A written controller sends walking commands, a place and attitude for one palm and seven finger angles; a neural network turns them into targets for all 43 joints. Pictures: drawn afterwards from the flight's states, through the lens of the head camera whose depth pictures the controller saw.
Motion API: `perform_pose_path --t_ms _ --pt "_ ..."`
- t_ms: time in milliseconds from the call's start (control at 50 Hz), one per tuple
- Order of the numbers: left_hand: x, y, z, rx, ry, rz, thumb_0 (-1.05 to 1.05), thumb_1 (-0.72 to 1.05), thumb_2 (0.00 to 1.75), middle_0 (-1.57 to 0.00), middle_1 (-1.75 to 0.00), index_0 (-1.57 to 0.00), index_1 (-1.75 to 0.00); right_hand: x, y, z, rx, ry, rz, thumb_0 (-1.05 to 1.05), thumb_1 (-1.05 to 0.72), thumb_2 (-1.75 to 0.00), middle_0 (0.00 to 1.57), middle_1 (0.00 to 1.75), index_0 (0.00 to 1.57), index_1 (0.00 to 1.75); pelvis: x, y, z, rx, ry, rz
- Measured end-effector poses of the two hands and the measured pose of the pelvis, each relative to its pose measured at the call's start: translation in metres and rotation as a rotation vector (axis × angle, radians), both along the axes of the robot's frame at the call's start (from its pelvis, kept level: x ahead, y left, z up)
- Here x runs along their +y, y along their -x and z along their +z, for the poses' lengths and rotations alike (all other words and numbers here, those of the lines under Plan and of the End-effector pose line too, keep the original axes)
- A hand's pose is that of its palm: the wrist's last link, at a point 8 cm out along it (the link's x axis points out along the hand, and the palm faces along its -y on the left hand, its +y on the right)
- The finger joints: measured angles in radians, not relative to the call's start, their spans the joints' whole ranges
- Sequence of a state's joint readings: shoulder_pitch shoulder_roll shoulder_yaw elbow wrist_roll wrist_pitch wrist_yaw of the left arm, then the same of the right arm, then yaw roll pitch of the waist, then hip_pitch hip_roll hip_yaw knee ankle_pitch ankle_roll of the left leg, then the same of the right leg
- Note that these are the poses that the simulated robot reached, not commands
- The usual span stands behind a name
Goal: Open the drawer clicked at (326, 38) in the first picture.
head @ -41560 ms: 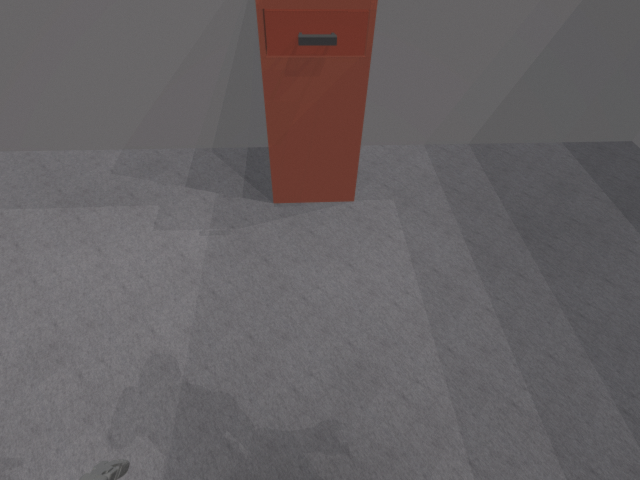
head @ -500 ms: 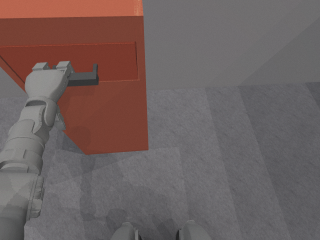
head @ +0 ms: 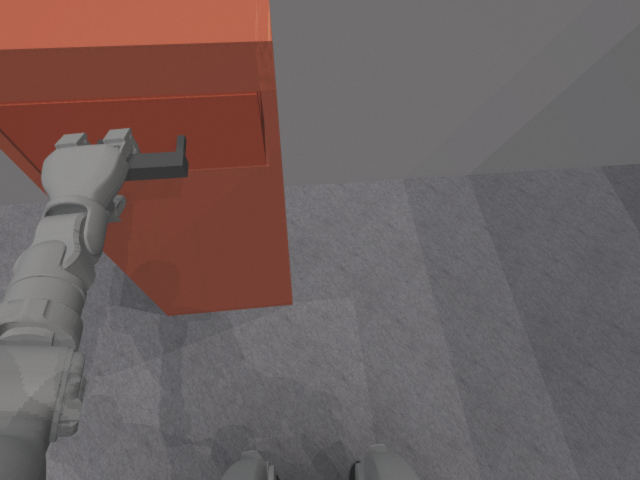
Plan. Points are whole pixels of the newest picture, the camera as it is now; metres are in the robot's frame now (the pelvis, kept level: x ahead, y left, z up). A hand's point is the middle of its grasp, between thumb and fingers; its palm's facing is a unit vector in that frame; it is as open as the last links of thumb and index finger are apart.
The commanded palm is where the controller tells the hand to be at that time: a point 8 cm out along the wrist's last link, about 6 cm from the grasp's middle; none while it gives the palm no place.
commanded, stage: close the thumb around the handle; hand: left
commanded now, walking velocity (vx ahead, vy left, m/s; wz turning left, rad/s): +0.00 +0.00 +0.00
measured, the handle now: (140, 155) +0.54 +0.23 +0.03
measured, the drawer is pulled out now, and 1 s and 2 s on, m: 0.00 0.03 0.17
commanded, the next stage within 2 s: pull the drawer open in 0.20 s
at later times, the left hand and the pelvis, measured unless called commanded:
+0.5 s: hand (109, 202) +0.47 +0.26 +0.01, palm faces -0.06 -0.03 -1.00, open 6.6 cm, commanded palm +0.44 +0.25 +0.06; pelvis +0.00 +0.01 +0.00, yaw -1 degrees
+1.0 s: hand (107, 218) +0.45 +0.26 +0.01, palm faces -0.06 -0.02 -1.00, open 6.2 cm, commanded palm +0.44 +0.25 +0.06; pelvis +0.02 +0.01 +0.01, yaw +1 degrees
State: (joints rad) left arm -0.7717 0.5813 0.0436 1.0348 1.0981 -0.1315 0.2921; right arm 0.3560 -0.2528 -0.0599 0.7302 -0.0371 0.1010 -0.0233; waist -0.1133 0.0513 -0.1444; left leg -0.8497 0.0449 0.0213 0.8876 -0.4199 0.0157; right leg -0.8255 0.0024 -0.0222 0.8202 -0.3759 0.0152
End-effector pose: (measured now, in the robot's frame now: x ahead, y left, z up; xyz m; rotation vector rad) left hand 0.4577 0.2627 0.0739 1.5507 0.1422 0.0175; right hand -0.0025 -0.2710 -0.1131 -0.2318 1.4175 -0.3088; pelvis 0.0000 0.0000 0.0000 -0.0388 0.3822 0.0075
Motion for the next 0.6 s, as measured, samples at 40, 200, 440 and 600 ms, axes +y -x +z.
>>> perform_pose_path --t_ms 40,200,440,600 --pt "0.0 0.0 -0.001 -0.007 0.0 -0.004 0.0 0.53 0.74 -0.33 -1.25 -0.31 -1.24 0.0 0.002 -0.001 0.009 -0.001 0.0 0.0 -0.91 -0.9 0.2 0.3 0.2 0.3 0.0 0.0 -0.001 0.003 0.0 0.0" --pt "0.001 0.001 -0.003 -0.021 0.003 -0.003 0.0 0.62 0.79 -0.3 -1.28 -0.29 -1.27 0.0 0.001 -0.003 0.02 -0.004 0.007 0.0 -0.91 -0.9 0.2 0.3 0.2 0.3 0.001 0.0 -0.002 0.01 0.001 0.003" --pt "0.0 0.001 -0.003 -0.015 0.007 0.002 0.0 0.64 0.78 -0.29 -1.29 -0.28 -1.28 0.002 -0.005 0.0 -0.016 0.003 0.003 0.0 -0.91 -0.9 0.2 0.3 0.2 0.3 0.004 0.001 -0.001 0.002 0.003 -0.003" --pt "0.001 0.006 -0.004 -0.02 0.014 -0.004 0.0 0.66 0.76 -0.28 -1.3 -0.27 -1.27 0.007 -0.01 0.003 -0.026 -0.008 -0.017 0.0 -0.91 -0.9 0.2 0.3 0.2 0.3 0.008 -0.006 0.003 -0.006 0.001 -0.02"
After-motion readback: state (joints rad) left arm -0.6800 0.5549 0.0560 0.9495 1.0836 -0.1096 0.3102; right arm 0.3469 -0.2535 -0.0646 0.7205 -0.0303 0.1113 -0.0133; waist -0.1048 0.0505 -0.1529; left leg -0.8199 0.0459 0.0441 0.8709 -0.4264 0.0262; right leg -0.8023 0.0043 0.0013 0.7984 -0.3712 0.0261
